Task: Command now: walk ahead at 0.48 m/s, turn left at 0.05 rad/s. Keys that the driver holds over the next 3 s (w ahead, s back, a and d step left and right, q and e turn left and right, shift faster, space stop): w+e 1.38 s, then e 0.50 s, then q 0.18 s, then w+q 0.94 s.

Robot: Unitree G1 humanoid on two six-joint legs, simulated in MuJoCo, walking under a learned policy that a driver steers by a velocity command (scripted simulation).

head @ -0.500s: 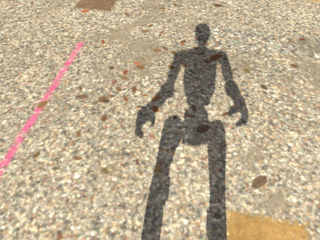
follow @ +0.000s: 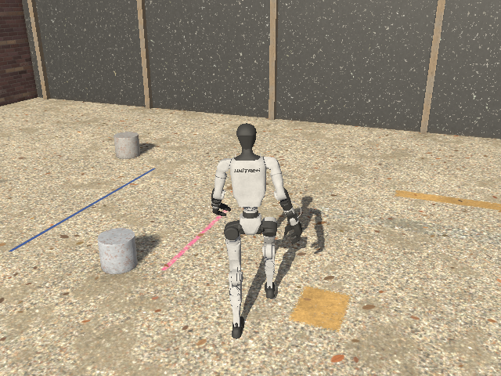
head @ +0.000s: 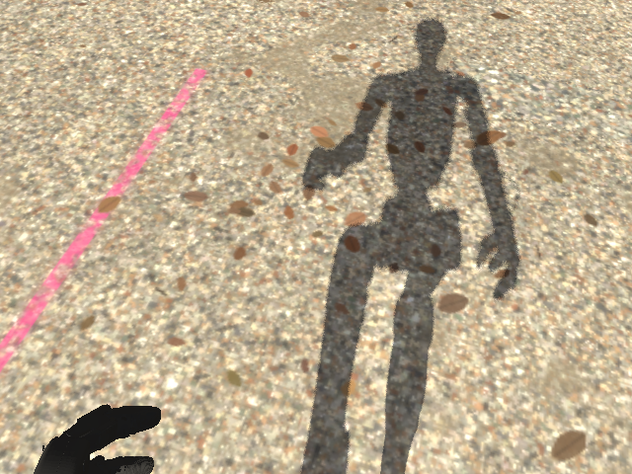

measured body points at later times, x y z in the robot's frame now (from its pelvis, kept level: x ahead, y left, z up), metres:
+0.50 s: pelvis +0.31 -0.01 +0.00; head +0.34 -0.01 +0.45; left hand +0.39 +0.27 -0.11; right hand +0.50 -0.28 -0.06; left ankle +0.50 +0.11 -0.71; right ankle +0.22 -0.10 -0.74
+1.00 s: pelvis +0.56 -0.07 +0.00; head +0.59 -0.09 +0.44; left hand +0.88 +0.01 -0.07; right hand +0.41 -0.33 -0.13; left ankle +0.50 +0.10 -0.74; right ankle +0.64 -0.26 -0.71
